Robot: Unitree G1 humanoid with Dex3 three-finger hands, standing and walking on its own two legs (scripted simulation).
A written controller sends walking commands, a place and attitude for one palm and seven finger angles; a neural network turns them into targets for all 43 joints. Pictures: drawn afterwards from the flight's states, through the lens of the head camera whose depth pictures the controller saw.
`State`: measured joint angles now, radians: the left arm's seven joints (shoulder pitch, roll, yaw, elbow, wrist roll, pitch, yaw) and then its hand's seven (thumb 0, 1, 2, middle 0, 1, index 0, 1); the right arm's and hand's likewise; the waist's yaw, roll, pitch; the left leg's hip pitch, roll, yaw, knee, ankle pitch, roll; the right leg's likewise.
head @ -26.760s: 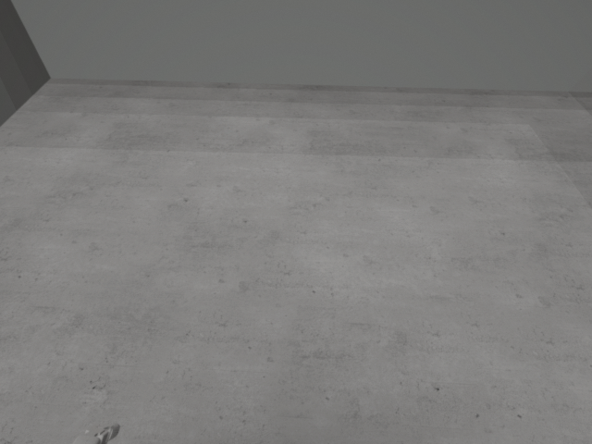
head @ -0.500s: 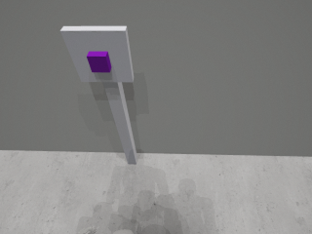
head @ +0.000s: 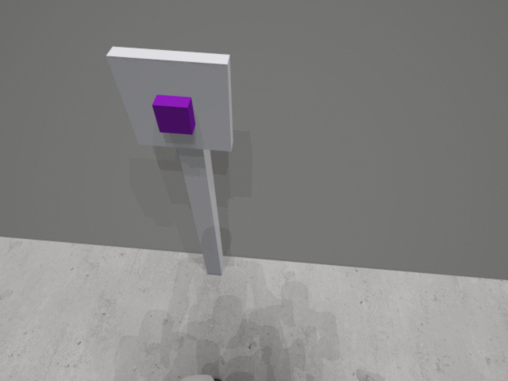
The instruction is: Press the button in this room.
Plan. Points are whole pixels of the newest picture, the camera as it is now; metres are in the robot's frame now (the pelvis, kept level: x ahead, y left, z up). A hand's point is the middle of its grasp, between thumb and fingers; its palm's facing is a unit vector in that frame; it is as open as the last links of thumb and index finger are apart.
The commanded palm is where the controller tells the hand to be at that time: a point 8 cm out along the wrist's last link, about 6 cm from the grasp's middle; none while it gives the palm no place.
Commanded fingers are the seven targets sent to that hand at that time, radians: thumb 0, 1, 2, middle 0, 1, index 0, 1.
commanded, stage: come to a stop and stand still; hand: left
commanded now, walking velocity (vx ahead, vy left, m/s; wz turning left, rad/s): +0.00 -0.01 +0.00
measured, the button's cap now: (175, 114) +0.53 +0.20 +0.10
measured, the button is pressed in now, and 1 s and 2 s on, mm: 0 0 0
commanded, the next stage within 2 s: look again from close up in 1.12 s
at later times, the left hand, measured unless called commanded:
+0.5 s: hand out of the picture -0.02 +0.15 -0.16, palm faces +0.11 -0.96 -0.25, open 7.3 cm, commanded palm none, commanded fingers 0.00 0.90 0.90 -0.20 -0.30 -0.20 -0.30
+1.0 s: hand out of the picture -0.02 +0.22 -0.18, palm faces +0.02 -0.98 -0.21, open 7.4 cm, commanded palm none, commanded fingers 0.00 0.90 0.90 -0.20 -0.30 -0.20 -0.30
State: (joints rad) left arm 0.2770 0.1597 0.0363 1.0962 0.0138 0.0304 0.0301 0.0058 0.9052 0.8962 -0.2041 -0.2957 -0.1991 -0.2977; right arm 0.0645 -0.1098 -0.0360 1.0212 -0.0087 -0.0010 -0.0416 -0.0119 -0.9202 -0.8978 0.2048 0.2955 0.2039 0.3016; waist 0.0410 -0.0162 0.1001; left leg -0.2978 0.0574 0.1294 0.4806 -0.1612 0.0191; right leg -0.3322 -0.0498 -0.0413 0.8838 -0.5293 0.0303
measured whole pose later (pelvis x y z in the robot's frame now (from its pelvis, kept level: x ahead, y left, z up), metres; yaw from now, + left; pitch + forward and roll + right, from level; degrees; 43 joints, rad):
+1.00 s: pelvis -0.04 +0.04 +0.00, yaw +0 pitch -2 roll +0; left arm 0.27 0.17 0.00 1.06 0.02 0.01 0.03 0.01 0.90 0.90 -0.20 -0.30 -0.20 -0.30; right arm 0.29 -0.18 0.02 1.03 -0.02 -0.01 -0.03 0.01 -0.94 -0.90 0.20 0.30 0.20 0.30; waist 0.01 0.00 0.03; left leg -0.12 -0.04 0.12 0.48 -0.34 0.07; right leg -0.25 -0.13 -0.01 0.50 -0.22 0.03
